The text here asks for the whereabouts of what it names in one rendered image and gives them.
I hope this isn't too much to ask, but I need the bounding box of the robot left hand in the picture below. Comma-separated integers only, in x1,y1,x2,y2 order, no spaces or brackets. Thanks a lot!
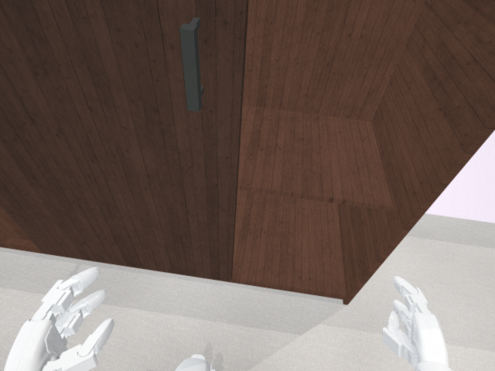
4,267,114,371

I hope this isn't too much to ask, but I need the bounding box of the robot right hand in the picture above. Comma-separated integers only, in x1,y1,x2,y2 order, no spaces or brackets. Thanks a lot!
383,276,449,367

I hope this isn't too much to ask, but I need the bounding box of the handle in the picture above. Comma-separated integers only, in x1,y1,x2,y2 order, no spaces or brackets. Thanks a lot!
179,17,204,112

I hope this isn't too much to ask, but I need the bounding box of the wardrobe door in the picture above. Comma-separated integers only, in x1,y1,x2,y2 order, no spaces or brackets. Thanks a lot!
0,206,30,240
0,0,249,282

